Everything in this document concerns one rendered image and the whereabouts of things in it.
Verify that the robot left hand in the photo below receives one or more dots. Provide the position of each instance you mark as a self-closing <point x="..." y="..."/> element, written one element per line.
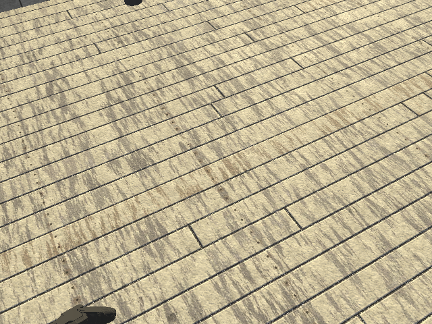
<point x="87" y="315"/>

